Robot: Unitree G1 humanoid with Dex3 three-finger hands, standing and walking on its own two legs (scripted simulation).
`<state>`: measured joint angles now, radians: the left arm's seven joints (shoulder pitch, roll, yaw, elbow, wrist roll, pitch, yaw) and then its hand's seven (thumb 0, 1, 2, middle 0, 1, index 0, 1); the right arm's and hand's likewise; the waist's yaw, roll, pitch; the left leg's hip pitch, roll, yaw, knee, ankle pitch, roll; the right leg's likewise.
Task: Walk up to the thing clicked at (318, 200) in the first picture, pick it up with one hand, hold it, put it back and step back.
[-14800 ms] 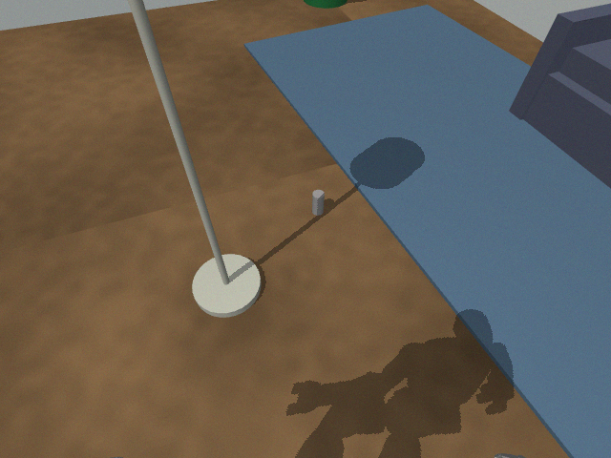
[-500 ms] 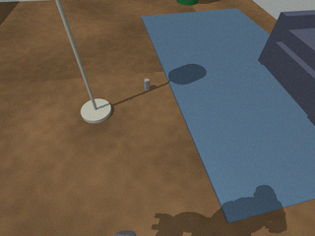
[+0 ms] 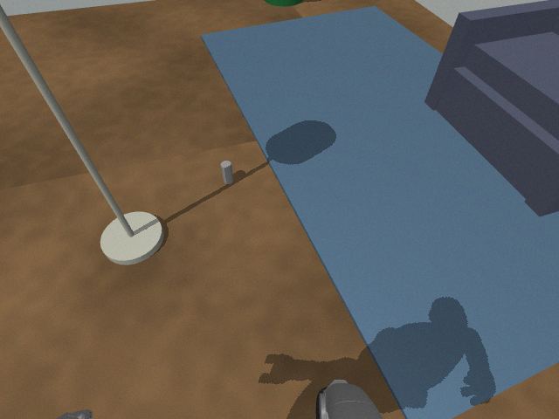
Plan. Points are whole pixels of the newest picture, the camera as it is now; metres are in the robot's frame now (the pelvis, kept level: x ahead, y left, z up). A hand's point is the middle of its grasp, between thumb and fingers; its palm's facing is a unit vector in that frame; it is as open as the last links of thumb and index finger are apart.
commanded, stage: walk up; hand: left
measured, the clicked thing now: (227, 172) +1.24 +0.22 -0.71
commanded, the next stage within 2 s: none
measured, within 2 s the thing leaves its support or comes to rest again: neither
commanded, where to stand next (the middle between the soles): +0.87 -0.02 m, yaw +1 degrees
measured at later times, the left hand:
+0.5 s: hand (131, 338) +0.27 +0.27 -0.15, palm faces +0.02 -0.94 -0.34, open 7.4 cm
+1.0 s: hand (169, 206) +0.56 +0.24 -0.13, palm faces -0.03 -0.91 -0.42, open 7.4 cm
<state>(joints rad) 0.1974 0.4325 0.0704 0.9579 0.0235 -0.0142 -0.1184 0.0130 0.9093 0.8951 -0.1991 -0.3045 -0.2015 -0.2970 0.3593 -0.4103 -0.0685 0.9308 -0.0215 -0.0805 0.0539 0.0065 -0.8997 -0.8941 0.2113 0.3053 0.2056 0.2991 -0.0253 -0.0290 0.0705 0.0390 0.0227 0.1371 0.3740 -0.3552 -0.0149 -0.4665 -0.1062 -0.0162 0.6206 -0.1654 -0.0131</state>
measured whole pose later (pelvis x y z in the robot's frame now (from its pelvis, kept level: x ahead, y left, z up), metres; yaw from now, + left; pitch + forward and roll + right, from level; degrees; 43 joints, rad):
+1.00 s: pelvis +0.47 -0.04 -0.02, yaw +0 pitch -3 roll +1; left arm 0.24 0.42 0.08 0.88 0.02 -0.08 -0.08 0.01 0.91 0.89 -0.20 -0.30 -0.20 -0.30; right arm 0.37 -0.44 -0.05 0.86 -0.01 -0.05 0.04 0.01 -0.90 -0.89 0.21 0.31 0.20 0.30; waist -0.02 0.04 0.07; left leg -0.16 0.08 0.06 0.77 -0.46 0.02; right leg -0.38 -0.06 -0.08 0.66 -0.21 -0.02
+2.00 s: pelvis +0.76 -0.04 +0.01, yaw +1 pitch -2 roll +0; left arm 0.26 0.40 0.02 0.88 0.02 -0.06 -0.01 0.01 0.90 0.89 -0.20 -0.31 -0.21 -0.30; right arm 0.23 -0.42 -0.03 0.89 0.00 -0.01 0.02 0.01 -0.91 -0.89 0.21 0.30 0.20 0.30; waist 0.03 0.05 0.10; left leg -0.41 0.03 0.02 0.86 -0.45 0.02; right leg -0.35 -0.07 -0.05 0.66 -0.27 0.00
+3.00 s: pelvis +0.79 +0.02 +0.02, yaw +5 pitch -2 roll -4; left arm 0.09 0.37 0.00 1.17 0.00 -0.01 -0.01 0.01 0.91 0.89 -0.20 -0.30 -0.20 -0.30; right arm 0.06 -0.34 -0.01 1.14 0.00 0.00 0.02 0.01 -0.90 -0.89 0.21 0.30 0.20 0.30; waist 0.02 0.02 0.05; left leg -0.16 0.00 -0.03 0.32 -0.13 0.05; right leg -0.13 -0.08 -0.05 0.35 -0.20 0.06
